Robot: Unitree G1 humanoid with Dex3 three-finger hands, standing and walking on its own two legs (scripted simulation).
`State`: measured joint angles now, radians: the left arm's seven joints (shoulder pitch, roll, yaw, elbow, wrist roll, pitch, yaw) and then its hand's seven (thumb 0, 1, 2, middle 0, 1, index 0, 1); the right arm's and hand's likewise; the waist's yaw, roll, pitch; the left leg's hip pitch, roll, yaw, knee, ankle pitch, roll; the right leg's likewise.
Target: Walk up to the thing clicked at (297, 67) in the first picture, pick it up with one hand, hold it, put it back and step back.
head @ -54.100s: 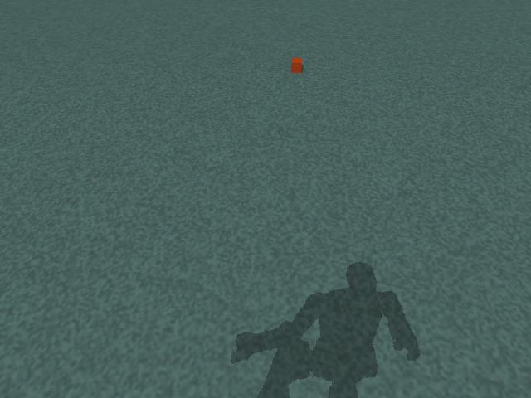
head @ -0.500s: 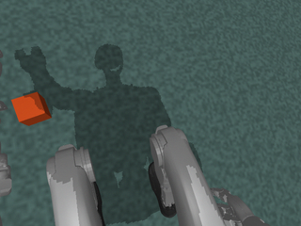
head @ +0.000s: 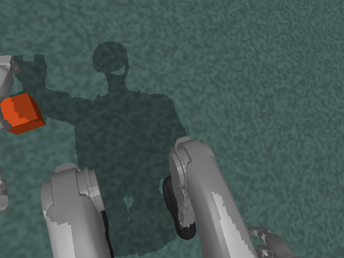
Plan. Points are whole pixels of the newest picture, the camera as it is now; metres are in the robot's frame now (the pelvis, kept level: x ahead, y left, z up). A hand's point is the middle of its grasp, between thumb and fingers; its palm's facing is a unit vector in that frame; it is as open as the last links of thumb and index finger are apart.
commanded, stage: home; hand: left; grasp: from above
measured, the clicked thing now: (21, 114) +0.49 +0.30 -0.30
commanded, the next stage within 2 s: none
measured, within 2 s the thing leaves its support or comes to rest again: neither
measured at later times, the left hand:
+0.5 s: hand out of the picture +0.43 +0.29 -0.04, palm faces -0.33 -0.40 -0.85, open 10.7 cm
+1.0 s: hand out of the picture +0.28 +0.23 +0.16, palm faces +0.04 -0.92 -0.39, open 7.4 cm
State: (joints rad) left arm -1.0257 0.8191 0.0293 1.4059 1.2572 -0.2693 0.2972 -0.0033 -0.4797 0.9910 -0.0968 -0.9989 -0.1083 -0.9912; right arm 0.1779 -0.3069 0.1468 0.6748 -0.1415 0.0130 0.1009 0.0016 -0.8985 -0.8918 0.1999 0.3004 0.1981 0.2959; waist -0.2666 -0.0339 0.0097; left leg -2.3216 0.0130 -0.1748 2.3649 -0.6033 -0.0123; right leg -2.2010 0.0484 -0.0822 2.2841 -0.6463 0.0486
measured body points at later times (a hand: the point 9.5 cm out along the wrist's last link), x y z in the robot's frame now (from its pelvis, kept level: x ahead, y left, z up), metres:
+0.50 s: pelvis +0.02 +0.00 +0.08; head +0.22 +0.05 +0.47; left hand +0.44 +0.31 +0.01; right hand +0.11 -0.26 -0.05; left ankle +0.09 +0.13 -0.30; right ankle +0.11 -0.13 -0.30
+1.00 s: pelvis +0.04 +0.00 +0.26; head +0.16 +0.04 +0.69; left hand +0.27 +0.28 +0.19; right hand +0.28 -0.21 +0.17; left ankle +0.09 +0.13 -0.30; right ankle +0.11 -0.13 -0.30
